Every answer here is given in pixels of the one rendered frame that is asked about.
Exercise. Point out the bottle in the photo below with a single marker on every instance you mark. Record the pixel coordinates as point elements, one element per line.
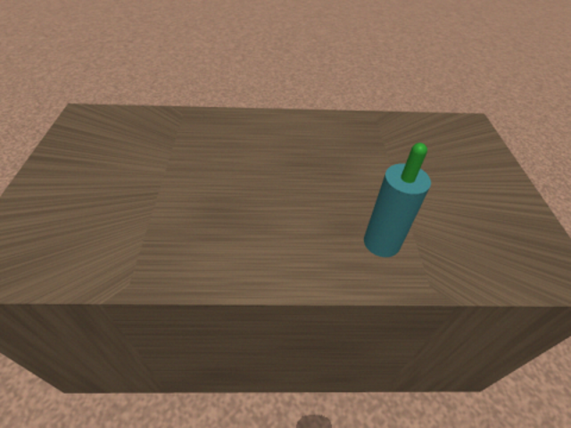
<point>400,197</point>

